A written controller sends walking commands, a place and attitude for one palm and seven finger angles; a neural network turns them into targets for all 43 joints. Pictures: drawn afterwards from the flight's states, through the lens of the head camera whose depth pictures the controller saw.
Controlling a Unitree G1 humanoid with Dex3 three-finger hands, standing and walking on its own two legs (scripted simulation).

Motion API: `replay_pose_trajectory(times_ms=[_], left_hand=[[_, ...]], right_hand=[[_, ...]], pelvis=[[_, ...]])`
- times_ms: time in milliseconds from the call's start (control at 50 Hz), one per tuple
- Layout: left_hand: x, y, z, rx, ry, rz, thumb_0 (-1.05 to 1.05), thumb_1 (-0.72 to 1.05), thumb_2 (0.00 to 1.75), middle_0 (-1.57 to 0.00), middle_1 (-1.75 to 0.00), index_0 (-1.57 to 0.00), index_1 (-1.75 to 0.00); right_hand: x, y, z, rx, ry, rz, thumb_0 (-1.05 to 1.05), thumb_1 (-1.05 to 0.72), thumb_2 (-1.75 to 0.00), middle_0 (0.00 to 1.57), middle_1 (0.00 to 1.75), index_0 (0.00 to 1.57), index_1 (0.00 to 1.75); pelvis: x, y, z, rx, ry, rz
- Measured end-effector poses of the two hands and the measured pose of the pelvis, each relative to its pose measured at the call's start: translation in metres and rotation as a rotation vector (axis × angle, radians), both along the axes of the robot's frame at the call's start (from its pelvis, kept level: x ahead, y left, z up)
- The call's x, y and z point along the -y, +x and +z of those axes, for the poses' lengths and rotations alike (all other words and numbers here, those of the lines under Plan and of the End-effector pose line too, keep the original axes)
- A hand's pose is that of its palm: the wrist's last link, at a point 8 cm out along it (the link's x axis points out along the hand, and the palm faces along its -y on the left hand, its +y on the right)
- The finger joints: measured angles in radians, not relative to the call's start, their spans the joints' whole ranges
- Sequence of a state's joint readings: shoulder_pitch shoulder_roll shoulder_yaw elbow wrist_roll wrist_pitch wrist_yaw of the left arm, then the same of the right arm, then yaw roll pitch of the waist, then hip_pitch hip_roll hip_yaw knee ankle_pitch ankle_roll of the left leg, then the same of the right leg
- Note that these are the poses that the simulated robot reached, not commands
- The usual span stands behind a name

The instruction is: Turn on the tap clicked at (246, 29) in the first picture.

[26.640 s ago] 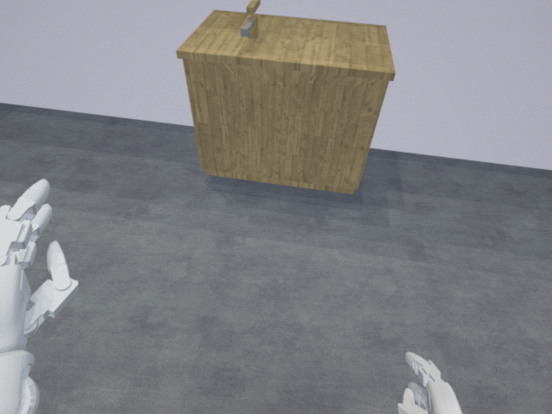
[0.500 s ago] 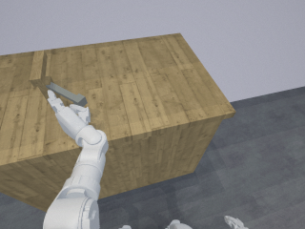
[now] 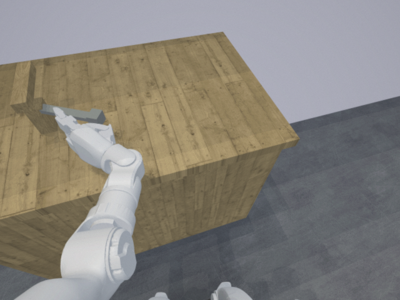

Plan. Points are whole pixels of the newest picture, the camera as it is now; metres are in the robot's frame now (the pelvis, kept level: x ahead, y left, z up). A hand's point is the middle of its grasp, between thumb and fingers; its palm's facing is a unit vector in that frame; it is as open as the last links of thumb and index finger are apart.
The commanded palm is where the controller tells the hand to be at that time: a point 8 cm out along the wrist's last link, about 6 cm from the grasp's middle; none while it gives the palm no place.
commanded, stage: push the lever round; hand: left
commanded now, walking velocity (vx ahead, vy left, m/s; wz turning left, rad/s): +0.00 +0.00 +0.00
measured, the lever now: (96, 118) +0.49 +0.21 +0.07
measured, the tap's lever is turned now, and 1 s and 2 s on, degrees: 60 79 79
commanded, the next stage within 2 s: lift the hand up off the lever in 0.42 s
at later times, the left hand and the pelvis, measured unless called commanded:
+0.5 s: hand (116, 117) +0.49 +0.17 +0.07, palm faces +0.81 -0.57 -0.14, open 7.6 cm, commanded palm +0.44 +0.19 +0.07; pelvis +0.01 +0.00 +0.00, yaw +0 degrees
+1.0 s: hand (109, 113) +0.49 +0.18 +0.08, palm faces +0.81 -0.57 -0.12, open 7.8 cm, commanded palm +0.43 +0.19 +0.09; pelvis +0.02 +0.00 +0.01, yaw +0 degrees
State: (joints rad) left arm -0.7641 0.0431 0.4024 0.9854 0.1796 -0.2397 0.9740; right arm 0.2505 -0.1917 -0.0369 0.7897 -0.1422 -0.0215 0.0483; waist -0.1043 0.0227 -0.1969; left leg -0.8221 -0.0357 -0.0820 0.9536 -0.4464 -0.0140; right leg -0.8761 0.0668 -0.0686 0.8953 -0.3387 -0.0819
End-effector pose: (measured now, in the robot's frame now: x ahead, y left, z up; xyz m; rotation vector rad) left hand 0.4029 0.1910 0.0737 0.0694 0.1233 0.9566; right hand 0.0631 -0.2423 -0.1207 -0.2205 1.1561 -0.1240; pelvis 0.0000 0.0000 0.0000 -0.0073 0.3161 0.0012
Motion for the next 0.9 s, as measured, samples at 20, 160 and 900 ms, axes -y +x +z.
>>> replay_pose_trajectory(times_ms=[20,160,900], left_hand=[[0.000,0.001,0.000,0.000,0.002,0.001,-0.01,0.93,0.93,-0.15,-0.15,-0.16,-0.15],[0.001,0.006,0.000,-0.007,0.009,0.007,-0.01,0.93,0.92,-0.15,-0.15,-0.16,-0.15],[-0.002,0.036,0.005,-0.025,-0.005,0.014,0.02,0.90,0.90,-0.15,-0.15,-0.16,-0.15]], right_hand=[[0.001,-0.001,0.000,-0.002,0.000,-0.003,0.00,-0.90,-0.90,0.20,0.30,0.21,0.30],[0.005,-0.005,0.000,-0.015,-0.004,-0.010,0.00,-0.90,-0.90,0.20,0.30,0.21,0.30],[0.003,-0.019,0.007,-0.085,0.005,-0.044,0.00,-0.90,-0.90,0.20,0.30,0.21,0.30]], pelvis=[[0.000,0.000,0.000,-0.001,0.000,-0.001],[0.002,0.003,0.000,-0.007,0.001,-0.001],[0.000,0.020,0.006,-0.025,-0.005,-0.008]])
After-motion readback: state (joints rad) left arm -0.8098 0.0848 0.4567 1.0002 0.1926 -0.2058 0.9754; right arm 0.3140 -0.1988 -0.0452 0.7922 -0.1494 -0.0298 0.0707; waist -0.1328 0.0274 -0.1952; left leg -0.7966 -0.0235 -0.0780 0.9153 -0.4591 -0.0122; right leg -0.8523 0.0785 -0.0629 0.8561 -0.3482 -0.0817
